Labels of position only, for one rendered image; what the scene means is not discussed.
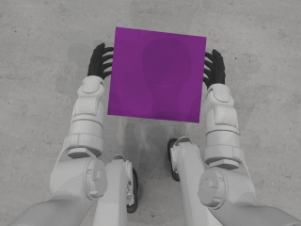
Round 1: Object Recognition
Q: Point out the left robot hand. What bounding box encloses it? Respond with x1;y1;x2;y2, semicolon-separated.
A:
87;43;114;80

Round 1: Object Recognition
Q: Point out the right robot upper arm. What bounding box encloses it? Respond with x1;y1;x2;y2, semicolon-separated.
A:
198;167;301;226

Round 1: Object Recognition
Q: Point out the right robot forearm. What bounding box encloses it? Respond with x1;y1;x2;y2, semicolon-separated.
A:
202;83;253;183

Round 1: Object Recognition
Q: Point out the robot left shin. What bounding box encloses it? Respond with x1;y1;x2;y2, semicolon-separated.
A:
105;154;135;205

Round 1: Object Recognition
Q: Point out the left robot upper arm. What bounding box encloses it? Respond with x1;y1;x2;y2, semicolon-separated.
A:
7;156;108;226

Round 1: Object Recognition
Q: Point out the carton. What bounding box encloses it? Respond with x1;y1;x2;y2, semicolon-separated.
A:
107;26;207;123

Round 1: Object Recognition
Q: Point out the right robot hand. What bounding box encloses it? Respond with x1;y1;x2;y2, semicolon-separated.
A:
202;49;226;90

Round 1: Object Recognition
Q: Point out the left robot foot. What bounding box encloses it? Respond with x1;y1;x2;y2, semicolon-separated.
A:
126;169;138;214

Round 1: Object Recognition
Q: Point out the left robot forearm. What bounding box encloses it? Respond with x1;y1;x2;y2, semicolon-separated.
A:
49;75;107;194

